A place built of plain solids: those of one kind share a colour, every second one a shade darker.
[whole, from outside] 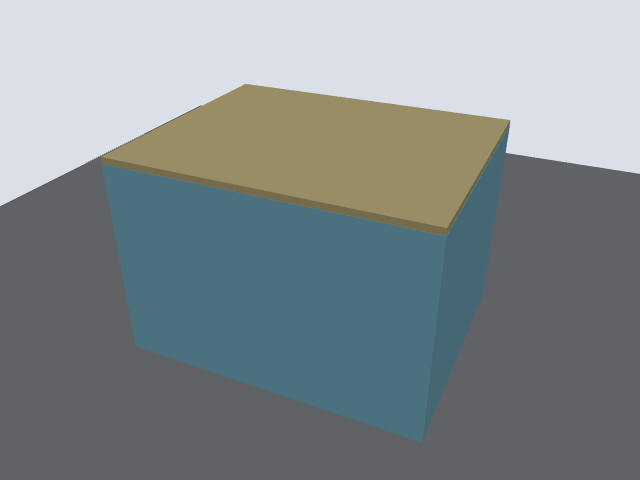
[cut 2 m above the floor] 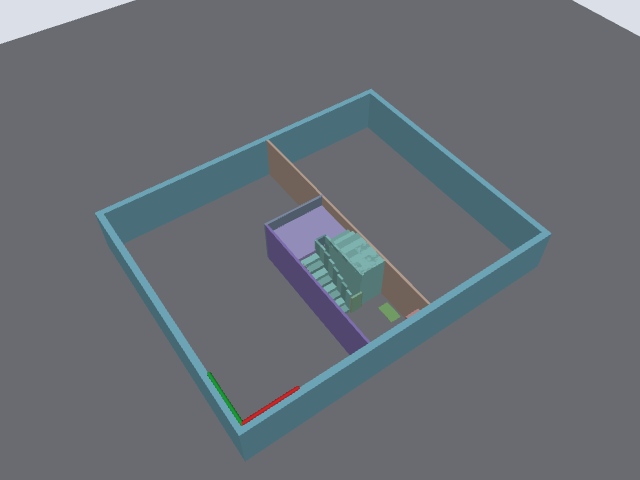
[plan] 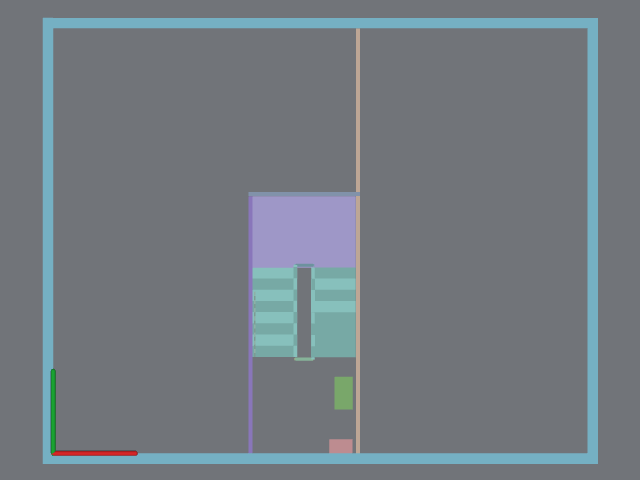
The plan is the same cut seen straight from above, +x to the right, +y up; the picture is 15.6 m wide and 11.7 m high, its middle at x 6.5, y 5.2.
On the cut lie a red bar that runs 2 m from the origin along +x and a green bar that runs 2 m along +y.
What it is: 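A small block of dwellings, 13.0 m wide and 10.4 m deep inside, its common dog-leg stair of 18 risers of 167 mm a storey on goings of 273 mm, 1.09 m wide flights and a well of 0.33 m; the dwelling on the second floor; a hall, a living room with a kitchen corner, a second bedroom, a bedroom, the bathroom shut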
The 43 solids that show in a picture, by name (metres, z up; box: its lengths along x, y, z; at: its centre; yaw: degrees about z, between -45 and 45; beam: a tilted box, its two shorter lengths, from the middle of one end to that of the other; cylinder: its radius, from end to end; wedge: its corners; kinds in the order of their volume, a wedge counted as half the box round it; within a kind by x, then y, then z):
{
 "wall_1": {"box": [0.26, 10.88, 9.06], "at": [-0.13, 5.18, 4.48]},
 "wall_2": {"box": [13.54, 0.26, 9.06], "at": [6.51, -0.13, 4.48]},
 "wall_3": {"box": [13.54, 0.26, 9.06], "at": [6.51, 10.49, 4.48]},
 "wall_4": {"box": [0.26, 10.88, 9.06], "at": [13.15, 5.18, 4.48]},
 "roof_slab_1": {"box": [13.52, 10.86, 0.44], "at": [6.51, 5.18, 9.07]},
 "piece_1": {"box": [1.09, 2.2, 0.22], "at": [5.4, 3.44, 0.06]},
 "piece_2": {"box": [1.09, 1.92, 0.38], "at": [5.4, 3.58, 0.14]},
 "piece_3": {"box": [1.09, 1.65, 0.55], "at": [5.4, 3.72, 0.23]},
 "piece_4": {"box": [1.09, 1.37, 0.72], "at": [5.4, 3.85, 0.31]},
 "piece_5": {"box": [1.09, 1.1, 0.88], "at": [5.4, 3.99, 0.39]},
 "piece_6": {"box": [1.09, 0.83, 1.05], "at": [5.4, 4.13, 0.48]},
 "piece_7": {"box": [1.09, 0.55, 1.22], "at": [5.4, 4.26, 0.56]},
 "piece_8": {"box": [1.09, 0.28, 1.38], "at": [5.4, 4.4, 0.64]},
 "piece_9": {"box": [0.09, 0.27, 1.14], "at": [5.9, 2.48, 0.52]},
 "piece_10": {"box": [0.09, 0.27, 1.3], "at": [5.9, 2.76, 0.6]},
 "piece_11": {"box": [0.09, 0.27, 1.47], "at": [5.9, 3.03, 0.69]},
 "piece_12": {"box": [0.09, 0.27, 1.64], "at": [5.9, 3.31, 0.77]},
 "piece_13": {"box": [0.09, 0.27, 1.8], "at": [5.9, 3.58, 0.85]},
 "piece_14": {"box": [0.09, 0.27, 1.97], "at": [5.9, 3.86, 0.94]},
 "piece_15": {"box": [0.09, 0.27, 2.14], "at": [5.9, 4.13, 1.02]},
 "piece_16": {"box": [0.09, 0.27, 2.3], "at": [5.9, 4.41, 1.1]},
 "piece_17": {"box": [0.09, 0.27, 2.25], "at": [6.33, 2.47, 2.63]},
 "piece_18": {"box": [0.09, 0.27, 2.09], "at": [6.33, 2.75, 2.54]},
 "piece_19": {"box": [0.09, 0.27, 1.75], "at": [6.33, 3.3, 2.38]},
 "piece_20": {"box": [0.09, 0.27, 1.42], "at": [6.33, 3.85, 2.21]},
 "piece_21": {"box": [0.09, 0.27, 1.25], "at": [6.33, 4.12, 2.13]},
 "piece_22": {"box": [0.09, 0.27, 1.09], "at": [6.33, 4.4, 2.04]},
 "piece_23": {"box": [1.09, 0.28, 2.89], "at": [6.83, 2.48, 1.39]},
 "piece_24": {"box": [1.09, 0.55, 2.72], "at": [6.83, 2.62, 1.31]},
 "piece_25": {"box": [1.09, 0.83, 2.55], "at": [6.83, 2.75, 1.23]},
 "piece_26": {"box": [1.09, 1.1, 2.38], "at": [6.83, 2.89, 1.14]},
 "piece_27": {"box": [1.09, 1.37, 2.22], "at": [6.83, 3.03, 1.06]},
 "piece_28": {"box": [1.09, 1.65, 2.05], "at": [6.83, 3.16, 0.98]},
 "piece_29": {"box": [1.09, 1.92, 1.88], "at": [6.83, 3.3, 0.89]},
 "piece_30": {"box": [1.09, 2.2, 1.72], "at": [6.83, 3.44, 0.81]},
 "half_1": {"box": [2.52, 1.74, 1.55], "at": [6.12, 5.4, 0.73]},
 "core_wall_low_1": {"box": [0.1, 10.36, 5.89], "at": [7.43, 5.18, 2.9]},
 "core_wall_1": {"box": [0.1, 6.27, 8.9], "at": [4.81, 3.13, 4.4]},
 "core_wall_back_1": {"box": [2.72, 0.1, 8.9], "at": [6.12, 6.32, 4.4]},
 "hung_more_letter_boxes_1": {"box": [0.57, 0.35, 1.48], "at": [7.01, 0.17, 0.69]},
 "ground_whole_1": {"box": [0.43, 0.08, 1.0], "at": [6.12, 2.3, 0.45]},
 "whole_1": {"box": [0.43, 0.08, 0.95], "at": [6.12, 4.58, 1.98]},
 "laid_doormat_1": {"box": [0.45, 0.8, 0.05], "at": [7.07, 1.47, -0.02]}
}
